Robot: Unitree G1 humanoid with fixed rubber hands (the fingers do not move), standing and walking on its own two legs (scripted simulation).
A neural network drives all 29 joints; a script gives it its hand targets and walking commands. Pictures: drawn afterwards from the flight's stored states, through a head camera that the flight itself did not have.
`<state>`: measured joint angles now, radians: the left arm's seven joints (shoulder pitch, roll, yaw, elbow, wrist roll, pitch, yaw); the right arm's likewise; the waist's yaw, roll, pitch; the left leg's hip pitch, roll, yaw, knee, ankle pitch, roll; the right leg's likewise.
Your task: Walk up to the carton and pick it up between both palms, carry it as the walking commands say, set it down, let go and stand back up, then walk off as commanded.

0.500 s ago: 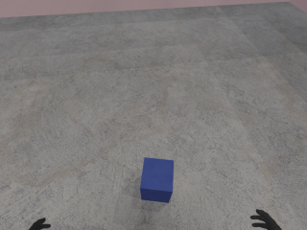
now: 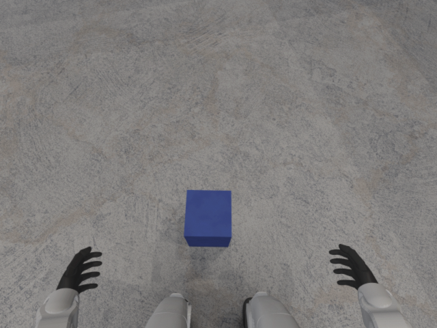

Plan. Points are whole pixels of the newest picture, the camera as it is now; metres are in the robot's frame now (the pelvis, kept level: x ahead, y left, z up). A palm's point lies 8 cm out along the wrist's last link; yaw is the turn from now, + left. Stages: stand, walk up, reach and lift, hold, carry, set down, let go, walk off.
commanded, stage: reach and lift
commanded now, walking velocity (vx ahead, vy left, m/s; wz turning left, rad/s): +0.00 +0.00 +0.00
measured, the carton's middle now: (208, 220) +0.43 +0.05 -0.63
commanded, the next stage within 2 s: none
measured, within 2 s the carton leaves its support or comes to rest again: neither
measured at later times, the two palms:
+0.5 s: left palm (104, 244) +0.26 +0.26 -0.14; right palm (323, 237) +0.28 -0.22 -0.14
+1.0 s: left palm (139, 195) +0.39 +0.22 -0.20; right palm (278, 192) +0.41 -0.14 -0.20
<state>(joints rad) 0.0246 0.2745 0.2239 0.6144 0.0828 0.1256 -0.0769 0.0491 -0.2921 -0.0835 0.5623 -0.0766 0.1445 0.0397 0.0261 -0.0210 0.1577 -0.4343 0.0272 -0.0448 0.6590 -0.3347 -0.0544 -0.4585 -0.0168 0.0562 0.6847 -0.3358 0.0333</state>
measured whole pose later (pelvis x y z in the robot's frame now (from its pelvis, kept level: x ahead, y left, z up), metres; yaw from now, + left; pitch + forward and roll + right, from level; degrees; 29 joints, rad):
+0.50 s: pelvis -0.04 +0.01 -0.04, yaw +0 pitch +22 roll +0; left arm -0.36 0.22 0.19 0.66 -0.01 0.17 -0.01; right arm -0.40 -0.25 -0.13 0.69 -0.02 0.18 0.01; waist 0.02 -0.02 0.03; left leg -0.96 0.00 -0.05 0.91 -0.34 -0.04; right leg -0.96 -0.01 0.09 0.90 -0.33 0.07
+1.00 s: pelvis -0.05 +0.01 -0.08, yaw +1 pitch +42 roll +0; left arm -0.88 0.16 0.35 0.83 0.09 0.09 0.00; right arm -0.88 -0.09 -0.30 0.79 -0.11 0.12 -0.09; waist 0.02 -0.02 -0.07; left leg -1.41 0.00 -0.06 1.00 -0.32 -0.05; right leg -1.42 0.00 0.09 0.99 -0.31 0.07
